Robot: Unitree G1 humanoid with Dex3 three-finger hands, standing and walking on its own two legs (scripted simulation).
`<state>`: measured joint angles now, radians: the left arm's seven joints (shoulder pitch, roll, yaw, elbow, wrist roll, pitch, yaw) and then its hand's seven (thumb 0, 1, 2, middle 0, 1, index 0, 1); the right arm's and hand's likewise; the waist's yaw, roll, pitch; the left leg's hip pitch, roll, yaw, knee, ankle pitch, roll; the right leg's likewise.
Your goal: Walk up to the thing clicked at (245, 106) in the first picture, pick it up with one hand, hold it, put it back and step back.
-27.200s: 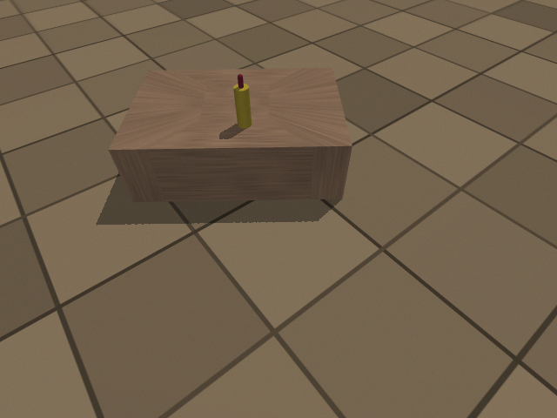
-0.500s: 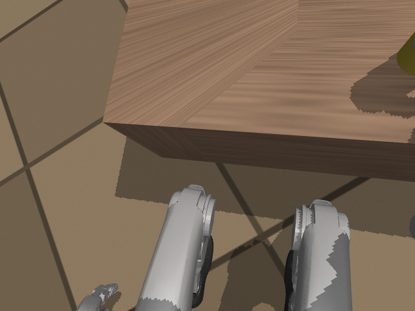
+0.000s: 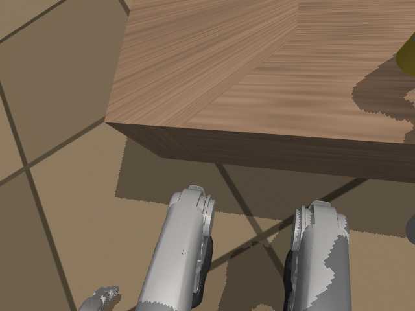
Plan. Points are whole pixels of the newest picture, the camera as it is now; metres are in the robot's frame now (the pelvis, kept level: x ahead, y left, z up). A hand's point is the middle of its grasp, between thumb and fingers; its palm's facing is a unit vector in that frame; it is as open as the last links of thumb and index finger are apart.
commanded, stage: withdraw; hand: right
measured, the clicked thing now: out of the picture +0.58 -0.29 +0.06
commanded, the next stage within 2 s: rise in 0.18 s
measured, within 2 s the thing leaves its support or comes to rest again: rests again in 0.96 s
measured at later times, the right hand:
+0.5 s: hand out of the picture +0.52 -0.38 +0.15, palm faces +0.43 +0.84 -0.34, open 16.5 cm
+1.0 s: hand out of the picture +0.39 -0.34 +0.22, palm faces +0.35 +0.87 -0.36, open 17.3 cm
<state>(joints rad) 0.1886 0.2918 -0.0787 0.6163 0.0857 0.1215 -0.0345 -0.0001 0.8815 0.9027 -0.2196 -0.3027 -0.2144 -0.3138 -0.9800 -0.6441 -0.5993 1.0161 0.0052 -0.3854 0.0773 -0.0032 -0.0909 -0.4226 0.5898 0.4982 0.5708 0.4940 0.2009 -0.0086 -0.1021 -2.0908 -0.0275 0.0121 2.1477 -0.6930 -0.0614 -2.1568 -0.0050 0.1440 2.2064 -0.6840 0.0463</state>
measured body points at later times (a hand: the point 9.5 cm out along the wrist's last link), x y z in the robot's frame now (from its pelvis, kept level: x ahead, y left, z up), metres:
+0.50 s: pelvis +0.02 +0.00 +0.13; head +0.23 -0.04 +0.52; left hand +0.10 +0.27 +0.01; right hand +0.49 -0.42 +0.17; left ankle +0.09 +0.14 -0.36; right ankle +0.08 -0.14 -0.36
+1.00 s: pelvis +0.07 -0.02 +0.30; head +0.17 -0.07 +0.74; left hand +0.15 +0.24 +0.20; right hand +0.37 -0.38 +0.25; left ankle +0.09 +0.14 -0.36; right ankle +0.07 -0.14 -0.36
